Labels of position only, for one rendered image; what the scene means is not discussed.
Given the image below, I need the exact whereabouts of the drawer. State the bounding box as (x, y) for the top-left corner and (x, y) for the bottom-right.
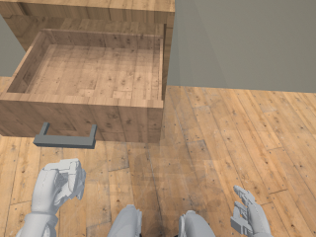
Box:
(0, 28), (164, 144)

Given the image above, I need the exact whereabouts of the left robot thigh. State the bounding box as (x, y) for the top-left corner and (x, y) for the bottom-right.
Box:
(107, 207), (142, 237)

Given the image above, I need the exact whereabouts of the right robot thigh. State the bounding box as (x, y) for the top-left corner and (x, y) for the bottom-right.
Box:
(179, 213), (215, 237)

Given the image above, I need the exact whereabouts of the robot left hand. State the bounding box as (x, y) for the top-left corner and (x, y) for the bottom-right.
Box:
(31, 158), (87, 215)

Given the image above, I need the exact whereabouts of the robot left forearm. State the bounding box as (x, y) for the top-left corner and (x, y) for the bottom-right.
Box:
(15, 211), (58, 237)

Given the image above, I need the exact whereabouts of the cabinet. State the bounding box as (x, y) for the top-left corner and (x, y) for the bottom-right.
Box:
(0, 0), (176, 140)

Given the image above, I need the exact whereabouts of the handle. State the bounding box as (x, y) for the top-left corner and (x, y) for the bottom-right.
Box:
(33, 121), (97, 149)

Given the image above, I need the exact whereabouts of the robot thigh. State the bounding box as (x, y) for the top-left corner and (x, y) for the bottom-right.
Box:
(179, 213), (215, 237)
(107, 207), (142, 237)

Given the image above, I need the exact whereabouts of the robot right hand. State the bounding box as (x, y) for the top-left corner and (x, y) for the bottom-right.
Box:
(230, 185), (272, 237)

